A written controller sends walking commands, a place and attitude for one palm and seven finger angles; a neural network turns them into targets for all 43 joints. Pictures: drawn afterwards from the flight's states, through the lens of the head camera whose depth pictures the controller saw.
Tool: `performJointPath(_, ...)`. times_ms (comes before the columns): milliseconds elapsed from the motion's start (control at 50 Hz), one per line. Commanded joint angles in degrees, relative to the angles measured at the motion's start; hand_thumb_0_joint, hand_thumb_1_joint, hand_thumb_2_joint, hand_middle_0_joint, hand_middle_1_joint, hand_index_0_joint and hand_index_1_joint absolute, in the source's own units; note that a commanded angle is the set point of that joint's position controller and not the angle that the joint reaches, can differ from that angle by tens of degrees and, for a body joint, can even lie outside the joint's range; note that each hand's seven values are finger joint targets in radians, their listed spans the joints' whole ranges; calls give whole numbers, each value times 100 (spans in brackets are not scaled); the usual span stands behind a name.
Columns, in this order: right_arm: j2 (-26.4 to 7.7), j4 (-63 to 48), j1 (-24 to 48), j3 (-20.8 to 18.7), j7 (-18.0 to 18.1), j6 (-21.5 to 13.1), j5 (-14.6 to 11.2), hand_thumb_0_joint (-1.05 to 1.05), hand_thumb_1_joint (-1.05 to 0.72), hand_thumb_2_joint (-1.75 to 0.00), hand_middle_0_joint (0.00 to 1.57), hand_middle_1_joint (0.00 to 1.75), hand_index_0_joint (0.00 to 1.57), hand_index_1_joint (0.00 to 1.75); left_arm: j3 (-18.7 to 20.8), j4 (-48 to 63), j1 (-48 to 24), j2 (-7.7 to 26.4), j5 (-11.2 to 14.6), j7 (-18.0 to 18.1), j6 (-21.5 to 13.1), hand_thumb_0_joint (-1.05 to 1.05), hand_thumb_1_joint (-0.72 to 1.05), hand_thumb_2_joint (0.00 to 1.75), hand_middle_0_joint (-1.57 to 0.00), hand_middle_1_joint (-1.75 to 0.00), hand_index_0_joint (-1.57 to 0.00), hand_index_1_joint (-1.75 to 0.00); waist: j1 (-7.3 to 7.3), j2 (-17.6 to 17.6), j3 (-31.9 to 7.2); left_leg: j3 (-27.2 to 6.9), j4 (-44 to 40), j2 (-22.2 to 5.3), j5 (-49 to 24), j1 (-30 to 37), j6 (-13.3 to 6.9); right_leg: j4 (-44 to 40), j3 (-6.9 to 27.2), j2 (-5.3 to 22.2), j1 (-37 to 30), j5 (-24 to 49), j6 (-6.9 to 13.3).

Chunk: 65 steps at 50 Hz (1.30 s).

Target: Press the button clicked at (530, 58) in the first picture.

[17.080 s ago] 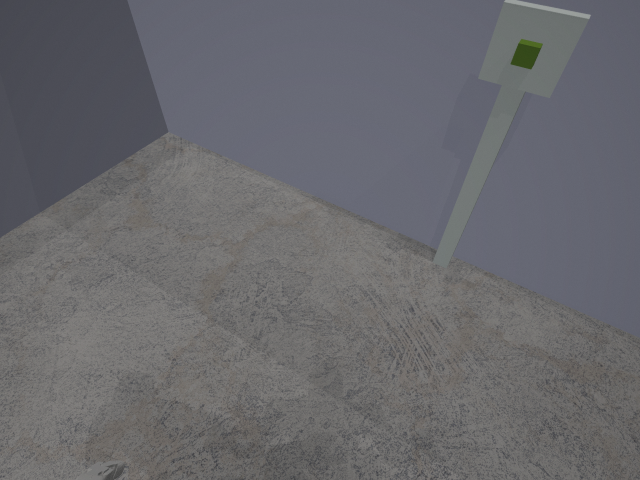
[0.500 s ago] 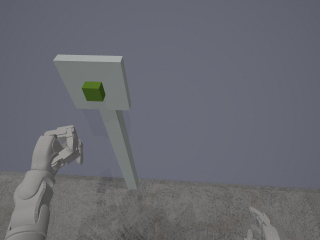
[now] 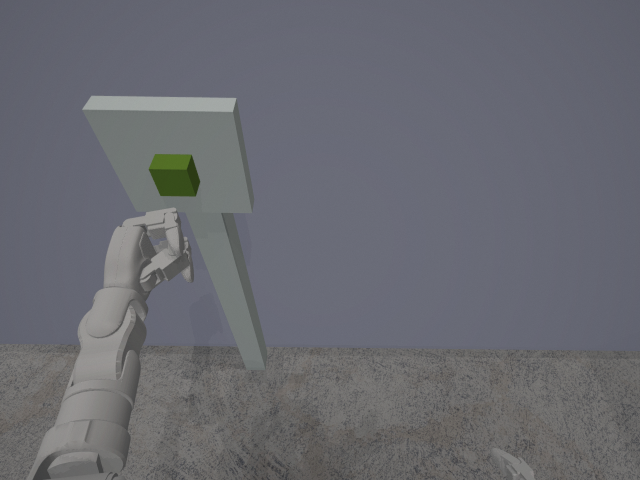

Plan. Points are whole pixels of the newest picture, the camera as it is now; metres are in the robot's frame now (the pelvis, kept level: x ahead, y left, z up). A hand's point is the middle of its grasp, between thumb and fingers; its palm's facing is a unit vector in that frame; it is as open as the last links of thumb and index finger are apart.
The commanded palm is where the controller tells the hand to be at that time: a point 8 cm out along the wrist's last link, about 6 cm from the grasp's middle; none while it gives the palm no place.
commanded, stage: aim a knuckle at the button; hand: left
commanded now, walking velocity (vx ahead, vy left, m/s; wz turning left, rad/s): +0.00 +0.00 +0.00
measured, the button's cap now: (176, 173) +0.48 +0.21 +0.11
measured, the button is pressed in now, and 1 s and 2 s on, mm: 0 0 11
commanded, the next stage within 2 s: press the button with the knuckle in 0.76 s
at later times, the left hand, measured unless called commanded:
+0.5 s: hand (182, 255) +0.37 +0.18 +0.08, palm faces +0.04 -1.00 -0.03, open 3.1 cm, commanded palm +0.34 +0.23 +0.08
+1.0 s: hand (182, 243) +0.39 +0.19 +0.08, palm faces +0.03 -1.00 -0.01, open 3.1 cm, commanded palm +0.37 +0.24 +0.08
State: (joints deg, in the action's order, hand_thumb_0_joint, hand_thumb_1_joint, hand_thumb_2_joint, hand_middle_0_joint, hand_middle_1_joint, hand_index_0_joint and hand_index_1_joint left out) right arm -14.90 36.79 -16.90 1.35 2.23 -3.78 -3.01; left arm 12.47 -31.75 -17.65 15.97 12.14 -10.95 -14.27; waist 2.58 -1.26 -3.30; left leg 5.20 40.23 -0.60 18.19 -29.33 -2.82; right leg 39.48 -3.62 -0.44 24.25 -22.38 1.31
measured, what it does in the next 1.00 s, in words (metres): stands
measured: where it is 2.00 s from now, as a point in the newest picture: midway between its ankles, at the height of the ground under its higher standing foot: outside the picture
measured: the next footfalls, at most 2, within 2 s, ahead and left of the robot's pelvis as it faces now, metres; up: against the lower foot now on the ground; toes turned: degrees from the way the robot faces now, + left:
none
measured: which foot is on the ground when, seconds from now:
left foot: down 0.00-1.00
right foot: down 0.00-1.00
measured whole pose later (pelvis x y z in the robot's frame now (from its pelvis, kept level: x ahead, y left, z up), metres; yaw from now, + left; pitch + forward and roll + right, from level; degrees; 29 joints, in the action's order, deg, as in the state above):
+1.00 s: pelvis -0.01 -0.01 +0.00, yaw +0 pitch +9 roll -1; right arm -15.5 36.0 -16.9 1.8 2.7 -0.6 -3.4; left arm 15.4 -42.9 -26.1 19.4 12.5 -13.4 -16.6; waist 3.4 -1.0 -3.2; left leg 4.1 42.6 -1.5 18.5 -32.8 -2.1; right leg 41.3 -4.6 -1.3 27.2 -22.8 2.2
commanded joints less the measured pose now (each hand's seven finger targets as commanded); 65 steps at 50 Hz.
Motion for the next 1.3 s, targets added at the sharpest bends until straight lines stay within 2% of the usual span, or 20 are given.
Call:
performJointPath(0,-869,-607,7,-328,77,-133,45,0,-90,-90,20,30,20,30,342,855,-2669,1262,-22,164,-494,0,90,90,-130,-150,-130,-150,134,81,-1485,-748,-342,-117,-1369,1496,116,-418,167,-73,370,1537,-26)
performJointPath(80,-845,-629,-48,-358,30,-109,62,0,-90,-90,20,30,20,30,164,733,-2766,997,-67,184,-665,0,90,90,-130,-150,-130,-150,28,-476,-1986,-830,-293,-131,-1688,1964,192,-306,140,-67,479,1573,31)
performJointPath(120,-855,-677,-81,-375,-7,-78,59,0,-90,-90,20,30,20,30,215,676,-2414,1009,-50,164,-663,0,90,90,-130,-150,-130,-150,-18,-272,-2134,-798,-245,-148,-2008,1967,181,-283,151,-83,324,1846,18)
performJointPath(200,-896,-742,-94,-352,-15,49,42,0,-90,-90,20,30,20,30,498,236,-2130,1265,12,108,-471,0,90,90,-130,-150,-130,-150,-59,354,-1593,-674,-301,-92,-1621,1256,106,-369,159,-88,79,1929,-10)
performJointPath(240,-859,-870,-33,-351,-10,76,26,0,-90,-90,20,30,20,30,504,557,-1959,1266,16,88,-484,0,90,90,-130,-150,-130,-150,-140,9,-1745,-589,-307,-61,-1748,1330,106,-341,204,-72,-43,2107,-8)
performJointPath(280,-817,-905,-24,-366,-25,60,20,0,-90,-90,20,30,20,30,394,1003,-2032,1127,51,86,-553,0,90,90,-130,-150,-130,-150,-92,-199,-1910,-615,-265,-96,-1915,1598,119,-329,191,-90,52,2114,-6)
performJointPath(340,-844,-854,-12,-371,-10,55,23,0,-90,-90,20,30,20,30,489,1052,-1945,1233,83,108,-633,0,90,90,-130,-150,-130,-150,-46,60,-1703,-643,-297,-111,-1639,1466,107,-365,188,-117,115,1920,-19)
performJointPath(420,-814,-825,59,-362,18,10,12,0,-90,-90,20,30,20,30,234,1301,-2191,1043,70,75,-673,0,90,90,-130,-150,-130,-150,34,-205,-1798,-628,-280,-80,-1490,1597,83,-387,224,-92,172,1823,-20)
performJointPath(440,-826,-795,63,-373,35,8,9,0,-90,-90,20,30,20,30,405,1235,-2111,1210,93,86,-656,0,90,90,-130,-150,-130,-150,15,-180,-1752,-624,-276,-81,-1439,1590,85,-420,234,-93,177,1798,-25)
performJointPath(480,-809,-776,117,-334,57,2,-10,0,-90,-90,20,30,20,30,239,1046,-2192,1041,120,35,-601,0,90,90,-130,-150,-130,-150,78,-21,-1526,-613,-302,-57,-1207,1438,70,-484,237,-86,242,1674,-44)
performJointPath(500,-836,-747,108,-327,71,10,-9,0,-90,-90,20,30,20,30,331,963,-2243,1180,130,32,-594,0,90,90,-130,-150,-130,-150,103,159,-1447,-603,-290,-53,-1070,1299,45,-518,262,-84,204,1599,-55)
performJointPath(680,-845,-769,145,-262,125,35,-22,0,-90,-90,20,30,20,30,478,340,-2671,1422,160,-147,-572,0,90,90,-130,-150,-130,-150,52,27,-1466,-583,-266,18,-810,1109,43,-540,347,-37,155,1450,-53)
performJointPath(780,-838,-840,111,-265,111,47,-26,0,-90,-90,20,30,20,30,424,344,-2768,1389,170,-270,-620,0,90,90,-130,-150,-130,-150,45,-168,-1730,-560,-176,33,-1058,1202,33,-455,370,-31,84,1742,-48)
performJointPath(820,-859,-819,41,-277,103,70,-27,0,-90,-90,20,30,20,30,475,180,-2624,1411,180,-288,-597,0,90,90,-130,-150,-130,-150,63,121,-1674,-579,-151,17,-1126,1116,22,-448,360,-45,75,1838,-65)
performJointPath(900,-894,-750,-18,-285,120,87,-12,0,-90,-90,20,30,20,30,566,178,-3114,1610,181,-271,-619,0,90,90,-130,-150,-130,-150,137,119,-1643,-595,-114,11,-987,1021,10,-443,376,-53,161,1667,-73)
performJointPath(960,-868,-733,-69,-292,116,97,-4,0,-90,-90,20,30,20,30,580,251,-3255,1645,124,-256,-678,0,90,90,-130,-150,-130,-150,105,-237,-1915,-589,-90,17,-1224,1205,31,-371,381,-46,101,1877,-53)
performJointPath(1020,-903,-690,-162,-321,110,123,10,0,-90,-90,20,30,20,30,764,82,-3111,1801,123,-256,-696,0,90,90,-130,-150,-130,-150,108,-18,-1990,-599,-55,-10,-1457,1213,25,-323,352,-74,74,2085,-60)
performJointPath(1080,-880,-699,-187,-319,84,140,1,0,-90,-90,20,30,20,30,531,72,-3109,1533,128,-308,-666,0,90,90,-130,-150,-130,-150,129,-256,-1937,-627,-51,-28,-1619,1357,57,-293,281,-93,239,2113,-28)
performJointPath(1140,-917,-706,-263,-353,60,163,17,0,-90,-90,20,30,20,30,646,-10,-2984,1595,142,-277,-610,0,90,90,-130,-150,-130,-150,79,-43,-2001,-630,-46,-33,-1710,1324,51,-270,265,-106,181,2202,-35)
performJointPath(1280,-924,-676,-360,-357,39,238,36,0,-90,-90,20,30,20,30,577,-81,-3477,1583,41,-162,-597,0,90,90,-130,-150,-130,-150,172,-128,-1967,-675,-21,-61,-1744,1383,68,-221,230,-122,423,2043,-28)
